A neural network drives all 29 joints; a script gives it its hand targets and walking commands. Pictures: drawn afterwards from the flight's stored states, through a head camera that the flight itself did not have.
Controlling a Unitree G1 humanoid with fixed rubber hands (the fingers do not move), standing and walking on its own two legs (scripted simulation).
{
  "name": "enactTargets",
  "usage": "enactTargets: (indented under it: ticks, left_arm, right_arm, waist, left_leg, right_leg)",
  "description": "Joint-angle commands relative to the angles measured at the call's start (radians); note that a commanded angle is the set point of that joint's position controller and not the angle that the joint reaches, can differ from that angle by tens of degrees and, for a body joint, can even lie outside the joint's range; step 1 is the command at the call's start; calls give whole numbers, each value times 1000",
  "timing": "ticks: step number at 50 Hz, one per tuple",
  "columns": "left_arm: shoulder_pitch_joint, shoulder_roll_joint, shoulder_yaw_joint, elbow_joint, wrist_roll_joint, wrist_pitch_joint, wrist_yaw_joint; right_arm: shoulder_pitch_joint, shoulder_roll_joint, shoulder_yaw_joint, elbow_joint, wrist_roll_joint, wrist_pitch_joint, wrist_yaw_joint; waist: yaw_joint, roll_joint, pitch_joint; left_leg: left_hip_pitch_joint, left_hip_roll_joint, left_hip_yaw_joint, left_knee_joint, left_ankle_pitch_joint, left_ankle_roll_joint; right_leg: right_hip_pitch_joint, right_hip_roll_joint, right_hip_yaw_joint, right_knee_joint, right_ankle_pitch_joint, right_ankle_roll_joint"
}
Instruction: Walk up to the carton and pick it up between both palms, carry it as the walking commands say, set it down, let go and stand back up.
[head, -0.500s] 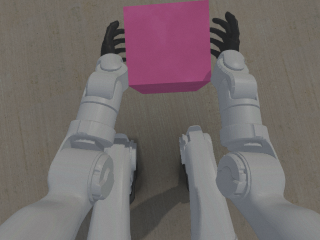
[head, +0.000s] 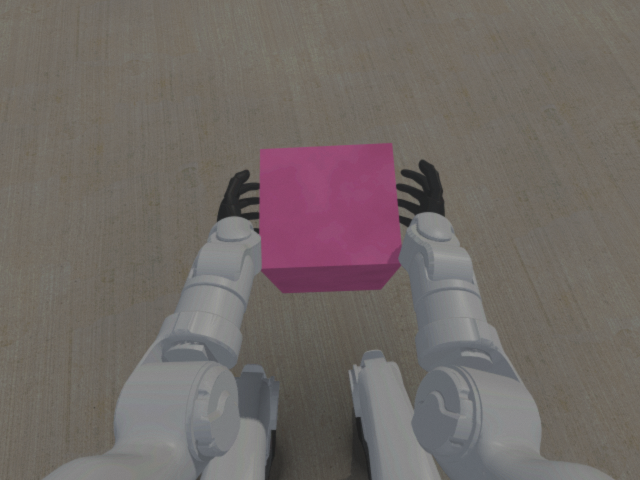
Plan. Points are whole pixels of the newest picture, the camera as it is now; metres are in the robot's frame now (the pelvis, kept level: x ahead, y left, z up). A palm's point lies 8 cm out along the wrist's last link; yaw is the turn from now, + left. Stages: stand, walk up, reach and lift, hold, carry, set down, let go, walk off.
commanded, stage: reach and lift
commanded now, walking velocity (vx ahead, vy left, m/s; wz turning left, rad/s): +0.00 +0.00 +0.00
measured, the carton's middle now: (329, 229) +0.47 -0.05 -0.11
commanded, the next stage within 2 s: none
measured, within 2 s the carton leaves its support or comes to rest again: neither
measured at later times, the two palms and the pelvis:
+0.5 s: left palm (216, 217) +0.42 +0.09 +0.04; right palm (440, 203) +0.42 -0.16 +0.05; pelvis +0.03 +0.00 +0.07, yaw +0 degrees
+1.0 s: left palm (194, 195) +0.41 +0.09 +0.11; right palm (469, 187) +0.39 -0.15 +0.13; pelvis +0.04 +0.00 +0.13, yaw -1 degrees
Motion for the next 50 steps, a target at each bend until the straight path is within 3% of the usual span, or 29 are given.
enactTargets:
  ticks: [1,5,8,13,14,15,16,22,23,29,31,35,37,39,42,44,47,50]
  left_arm:
    - [-752,-1106,-394,-189,-122,-114,-368]
    - [-729,-1122,-477,-240,-157,-125,-369]
    - [-716,-1131,-531,-275,-172,-126,-371]
    - [-657,-1129,-530,-239,-153,-123,-383]
    - [-620,-1131,-520,-223,-143,-123,-384]
    - [-627,-1140,-530,-241,-149,-126,-386]
    - [-623,-1130,-527,-243,-145,-126,-385]
    - [-549,-1122,-496,-218,-112,-127,-394]
    - [-546,-1122,-489,-208,-105,-126,-394]
    - [-518,-1143,-530,-254,-116,-133,-398]
    - [-515,-1123,-508,-240,-101,-129,-399]
    - [-489,-1149,-523,-246,-102,-124,-402]
    - [-474,-1159,-523,-237,-98,-114,-403]
    - [-456,-1151,-517,-238,-88,-109,-405]
    - [-435,-1151,-484,-210,-67,-96,-406]
    - [-423,-1171,-502,-235,-75,-92,-409]
    - [-379,-1160,-476,-202,-63,-83,-412]
    - [-358,-1180,-500,-229,-76,-77,-417]
  right_arm:
    - [-434,1124,479,133,98,18,413]
    - [-405,1146,542,61,134,-2,405]
    - [-365,1151,564,49,153,-8,400]
    - [-315,1161,558,67,134,-8,389]
    - [-297,1168,552,79,131,-9,388]
    - [-306,1163,567,56,133,-12,388]
    - [-281,1174,565,79,133,-8,388]
    - [-236,1176,553,81,111,-10,387]
    - [-223,1166,534,97,102,-10,386]
    - [-197,1177,568,62,120,-19,393]
    - [-180,1171,548,88,101,-11,394]
    - [-187,1163,561,53,105,-14,402]
    - [-159,1161,542,78,91,-5,403]
    - [-158,1170,540,79,95,1,409]
    - [-134,1160,507,103,73,13,415]
    - [-111,1158,515,89,68,19,420]
    - [-116,1156,509,85,72,26,427]
    - [-88,1149,531,60,83,33,431]
  waist:
    - [-26,18,-933]
    - [-33,0,-966]
    - [-45,22,-949]
    - [-57,0,-856]
    - [-41,11,-811]
    - [-52,-3,-846]
    - [-36,-2,-826]
    - [-28,-24,-747]
    - [-42,-12,-717]
    - [-30,1,-730]
    - [-38,-30,-683]
    - [-33,-8,-670]
    - [-55,-16,-643]
    - [-32,-1,-633]
    - [-38,-9,-568]
    - [-48,-4,-581]
    - [-30,-19,-538]
    - [-38,-11,-548]
  left_leg:
    - [546,-98,90,-345,201,-4]
    - [604,-101,83,-367,255,-9]
    - [636,-99,80,-393,276,-19]
    - [647,-93,76,-444,239,-15]
    - [643,-93,77,-459,242,-14]
    - [663,-94,74,-460,261,-16]
    - [672,-92,75,-475,258,-14]
    - [704,-85,68,-535,272,-7]
    - [705,-82,61,-549,264,-7]
    - [809,-77,49,-606,338,-13]
    - [805,-73,47,-630,302,-8]
    - [874,-66,40,-674,323,-13]
    - [895,-65,36,-702,317,-15]
    - [920,-60,34,-727,319,-15]
    - [946,-53,30,-764,294,-11]
    - [979,-53,28,-778,332,-14]
    - [1005,-44,23,-813,347,-8]
    - [1062,-41,17,-832,411,-13]
  right_leg:
    - [646,158,-157,-241,272,-66]
    - [727,163,-147,-268,334,-58]
    - [760,164,-141,-294,359,-57]
    - [803,163,-127,-361,329,-51]
    - [803,160,-122,-370,329,-52]
    - [839,162,-119,-382,348,-53]
    - [842,162,-118,-392,344,-51]
    - [905,156,-103,-463,358,-48]
    - [900,152,-100,-475,352,-51]
    - [971,153,-92,-530,411,-55]
    - [980,150,-92,-561,379,-52]
    - [1010,147,-86,-602,386,-59]
    - [1031,143,-87,-635,380,-57]
    - [1048,141,-84,-650,376,-59]
    - [1049,136,-81,-692,339,-62]
    - [1084,137,-79,-713,380,-67]
    - [1102,132,-75,-742,386,-64]
    - [1143,131,-69,-769,444,-66]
